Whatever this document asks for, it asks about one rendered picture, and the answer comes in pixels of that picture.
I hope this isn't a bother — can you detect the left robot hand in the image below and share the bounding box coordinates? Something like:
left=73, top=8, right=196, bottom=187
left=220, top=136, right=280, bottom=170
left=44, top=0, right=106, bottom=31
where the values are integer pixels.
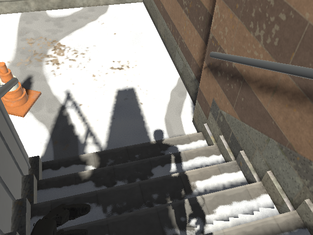
left=30, top=204, right=91, bottom=235

